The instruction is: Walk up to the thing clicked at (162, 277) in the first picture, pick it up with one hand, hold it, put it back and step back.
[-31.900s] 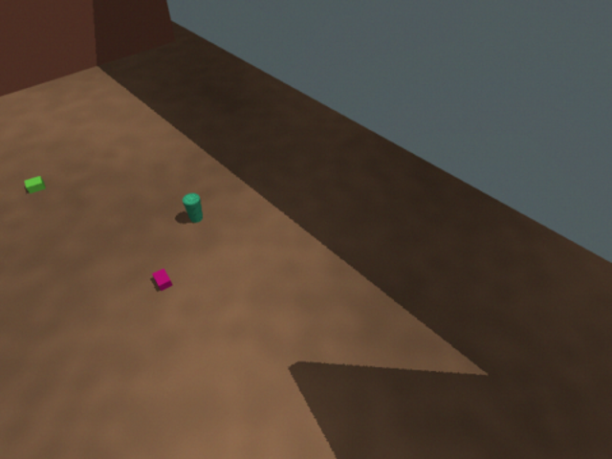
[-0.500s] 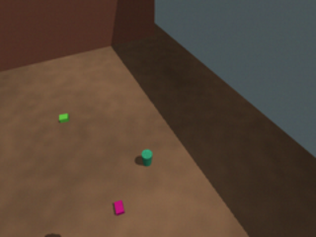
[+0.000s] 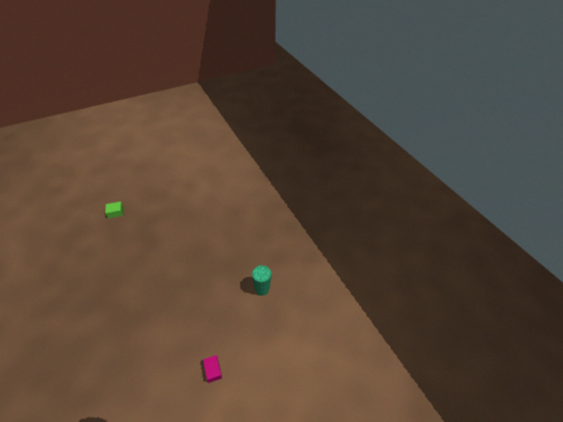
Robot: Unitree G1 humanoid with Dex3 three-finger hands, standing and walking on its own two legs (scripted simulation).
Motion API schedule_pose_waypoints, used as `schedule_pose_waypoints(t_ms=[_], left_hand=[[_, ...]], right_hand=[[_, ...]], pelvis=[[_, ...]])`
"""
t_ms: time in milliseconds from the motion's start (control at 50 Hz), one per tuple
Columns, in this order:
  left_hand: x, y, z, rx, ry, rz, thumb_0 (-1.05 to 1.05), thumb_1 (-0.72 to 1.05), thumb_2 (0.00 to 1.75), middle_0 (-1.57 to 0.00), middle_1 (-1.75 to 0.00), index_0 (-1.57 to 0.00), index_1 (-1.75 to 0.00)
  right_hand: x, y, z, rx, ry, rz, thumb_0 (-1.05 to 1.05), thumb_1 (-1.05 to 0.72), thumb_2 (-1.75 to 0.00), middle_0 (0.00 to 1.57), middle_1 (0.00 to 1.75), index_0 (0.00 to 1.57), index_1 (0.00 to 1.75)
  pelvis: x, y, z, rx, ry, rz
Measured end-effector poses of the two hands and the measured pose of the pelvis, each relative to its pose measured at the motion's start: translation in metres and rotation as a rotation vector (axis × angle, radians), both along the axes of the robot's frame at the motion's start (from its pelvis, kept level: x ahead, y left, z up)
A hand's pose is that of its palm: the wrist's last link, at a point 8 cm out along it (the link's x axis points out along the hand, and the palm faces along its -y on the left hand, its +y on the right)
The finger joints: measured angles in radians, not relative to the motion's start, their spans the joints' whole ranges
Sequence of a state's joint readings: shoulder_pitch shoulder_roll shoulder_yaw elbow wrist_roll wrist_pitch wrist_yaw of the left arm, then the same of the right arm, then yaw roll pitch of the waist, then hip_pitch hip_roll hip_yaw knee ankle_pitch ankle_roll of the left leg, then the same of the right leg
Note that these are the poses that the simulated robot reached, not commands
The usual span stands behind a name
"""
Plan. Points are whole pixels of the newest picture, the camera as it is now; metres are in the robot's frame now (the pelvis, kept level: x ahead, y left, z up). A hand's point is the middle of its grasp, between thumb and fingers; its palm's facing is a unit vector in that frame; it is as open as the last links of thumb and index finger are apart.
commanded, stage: stand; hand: left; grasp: from above
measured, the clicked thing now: (212, 368) +0.42 +0.23 -0.77
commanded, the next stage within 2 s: rise first in 0.46 s
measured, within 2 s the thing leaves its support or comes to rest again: neither
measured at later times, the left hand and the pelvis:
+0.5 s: hand out of the picture +0.07 +0.26 -0.16, palm faces -0.02 -0.94 -0.35, open 7.4 cm; pelvis +0.00 +0.00 +0.00, yaw +0 degrees
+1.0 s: hand out of the picture +0.13 +0.26 -0.19, palm faces -0.07 -0.91 -0.41, open 12.3 cm; pelvis -0.02 +0.01 -0.04, yaw +0 degrees
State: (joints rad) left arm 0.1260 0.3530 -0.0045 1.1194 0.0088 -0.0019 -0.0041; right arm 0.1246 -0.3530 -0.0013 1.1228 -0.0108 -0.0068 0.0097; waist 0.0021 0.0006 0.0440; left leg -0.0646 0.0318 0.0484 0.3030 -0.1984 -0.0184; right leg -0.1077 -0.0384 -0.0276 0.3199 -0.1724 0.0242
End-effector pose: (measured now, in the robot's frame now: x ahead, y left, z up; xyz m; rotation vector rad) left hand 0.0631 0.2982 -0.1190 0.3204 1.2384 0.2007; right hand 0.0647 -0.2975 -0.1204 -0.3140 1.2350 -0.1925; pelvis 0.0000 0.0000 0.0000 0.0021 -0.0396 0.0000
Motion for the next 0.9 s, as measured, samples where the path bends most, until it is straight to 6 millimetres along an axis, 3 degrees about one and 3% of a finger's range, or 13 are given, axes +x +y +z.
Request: schedule_pose_waypoints(t_ms=[580,620,780,900], left_hand=[[0.004,0.002,0.000,0.001,-0.005,-0.002,0.00,0.90,0.90,-0.20,-0.30,-0.21,-0.30],[0.012,0.000,0.000,-0.002,-0.053,0.021,0.01,0.88,0.90,-0.20,-0.32,-0.21,-0.32],[0.069,0.000,-0.012,-0.005,-0.145,-0.022,0.00,0.55,0.89,-0.21,-0.62,-0.20,-0.63],[0.073,0.001,-0.018,0.040,-0.104,-0.072,0.00,0.15,0.90,-0.19,-0.82,-0.18,-0.84]], right_hand=[[0.005,0.002,0.000,0.001,-0.001,0.004,0.01,-0.90,-0.90,0.20,0.30,0.20,0.30],[0.009,0.006,0.001,0.001,-0.049,-0.002,0.01,-0.91,-0.90,0.20,0.30,0.20,0.30],[0.014,0.032,-0.007,0.046,-0.163,-0.002,0.01,-0.90,-0.90,0.20,0.30,0.20,0.30],[0.012,0.045,-0.013,0.079,-0.201,-0.021,0.01,-0.87,-0.89,0.20,0.30,0.20,0.30]], pelvis=[[0.002,0.002,0.000,-0.001,0.002,0.004],[-0.001,0.002,-0.002,-0.001,0.025,0.011],[-0.015,0.000,-0.018,-0.003,0.133,0.011],[-0.014,0.004,-0.026,-0.009,0.169,0.008]])
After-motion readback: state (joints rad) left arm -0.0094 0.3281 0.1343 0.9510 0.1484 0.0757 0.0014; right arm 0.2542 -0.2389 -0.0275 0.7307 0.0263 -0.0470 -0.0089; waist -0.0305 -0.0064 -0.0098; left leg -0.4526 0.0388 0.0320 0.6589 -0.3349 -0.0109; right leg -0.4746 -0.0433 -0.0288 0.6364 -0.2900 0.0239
